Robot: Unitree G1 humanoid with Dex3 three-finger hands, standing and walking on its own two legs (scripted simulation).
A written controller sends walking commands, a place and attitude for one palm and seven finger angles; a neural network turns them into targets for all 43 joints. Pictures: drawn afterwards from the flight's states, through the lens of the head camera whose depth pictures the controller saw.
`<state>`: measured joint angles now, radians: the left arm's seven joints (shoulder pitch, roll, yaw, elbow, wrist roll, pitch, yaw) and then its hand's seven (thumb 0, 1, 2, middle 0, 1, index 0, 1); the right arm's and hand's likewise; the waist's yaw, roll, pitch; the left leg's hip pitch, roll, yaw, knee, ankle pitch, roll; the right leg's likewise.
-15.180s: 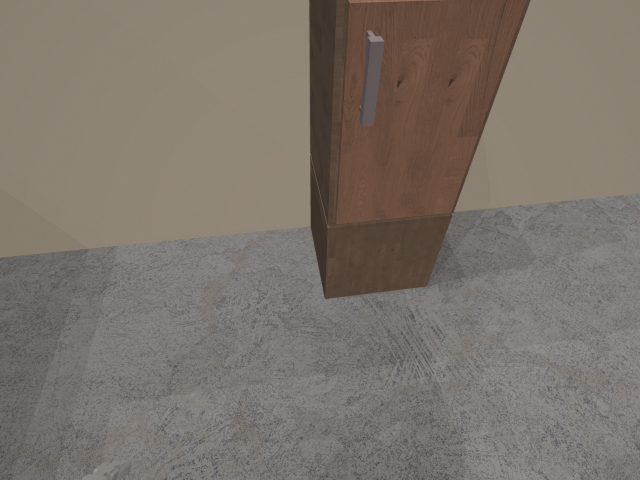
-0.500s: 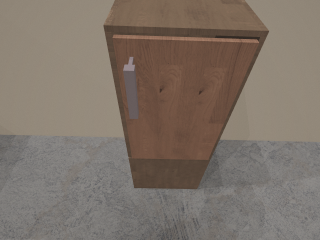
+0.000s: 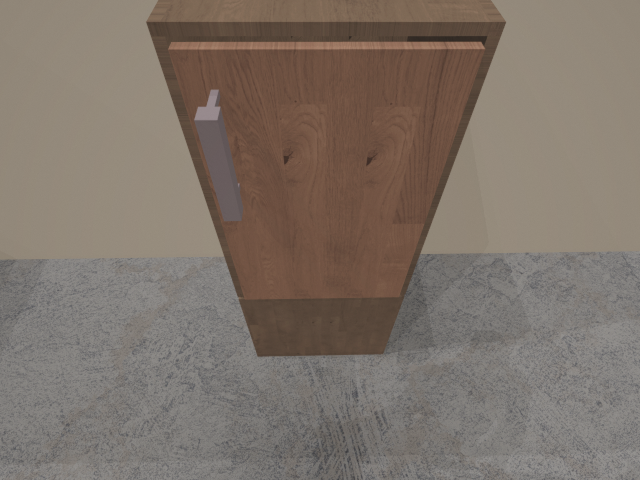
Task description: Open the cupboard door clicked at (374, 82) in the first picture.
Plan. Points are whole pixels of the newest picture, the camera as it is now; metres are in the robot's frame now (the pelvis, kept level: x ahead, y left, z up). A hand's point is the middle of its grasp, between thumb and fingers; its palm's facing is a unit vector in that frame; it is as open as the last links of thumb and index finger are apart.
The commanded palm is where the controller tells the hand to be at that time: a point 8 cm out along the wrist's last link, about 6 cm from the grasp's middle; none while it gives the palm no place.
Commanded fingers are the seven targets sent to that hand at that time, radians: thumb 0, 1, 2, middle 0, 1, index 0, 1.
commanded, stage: shuffle to correct the standing spot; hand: left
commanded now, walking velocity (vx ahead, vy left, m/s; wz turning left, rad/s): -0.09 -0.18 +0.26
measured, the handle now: (224, 159) +0.49 +0.16 +0.11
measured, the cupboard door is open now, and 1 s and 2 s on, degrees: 0 0 0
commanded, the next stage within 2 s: come to a stop and stand still in 0.02 s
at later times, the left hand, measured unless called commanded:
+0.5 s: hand out of the picture -0.07 +0.13 -0.16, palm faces +0.17 -0.97 -0.19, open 7.3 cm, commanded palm none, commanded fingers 0.00 0.90 0.90 -0.20 -0.30 -0.20 -0.30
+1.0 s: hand out of the picture -0.06 +0.17 -0.17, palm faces +0.11 -0.98 -0.14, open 7.4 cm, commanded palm none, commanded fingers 0.00 0.90 0.90 -0.20 -0.30 -0.20 -0.30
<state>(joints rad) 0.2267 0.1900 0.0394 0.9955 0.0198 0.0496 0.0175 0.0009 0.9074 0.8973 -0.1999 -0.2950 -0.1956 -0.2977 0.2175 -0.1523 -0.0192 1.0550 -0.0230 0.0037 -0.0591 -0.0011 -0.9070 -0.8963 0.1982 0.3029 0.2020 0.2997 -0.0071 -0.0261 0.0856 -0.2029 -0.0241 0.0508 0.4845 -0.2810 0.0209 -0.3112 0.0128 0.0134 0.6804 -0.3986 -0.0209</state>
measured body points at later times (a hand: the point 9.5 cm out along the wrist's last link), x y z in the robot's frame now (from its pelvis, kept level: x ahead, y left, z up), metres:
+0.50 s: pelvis -0.04 -0.05 +0.01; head -0.03 -0.04 +0.46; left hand -0.08 +0.18 -0.15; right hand +0.04 -0.27 -0.14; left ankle -0.08 +0.07 -0.71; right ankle +0.00 -0.11 -0.73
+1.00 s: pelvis -0.03 +0.02 +0.01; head -0.02 +0.03 +0.46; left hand -0.06 +0.23 -0.16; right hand -0.05 -0.18 -0.15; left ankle -0.06 +0.08 -0.73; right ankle +0.00 -0.11 -0.73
